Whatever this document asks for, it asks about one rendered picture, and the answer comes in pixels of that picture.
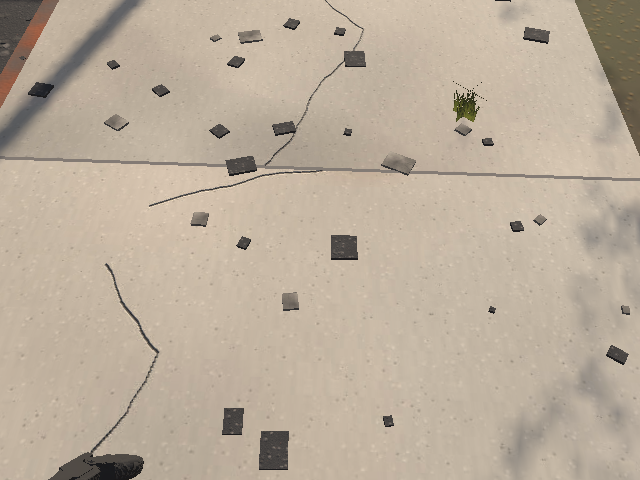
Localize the robot left hand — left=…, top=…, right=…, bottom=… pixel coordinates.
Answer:
left=48, top=452, right=144, bottom=480

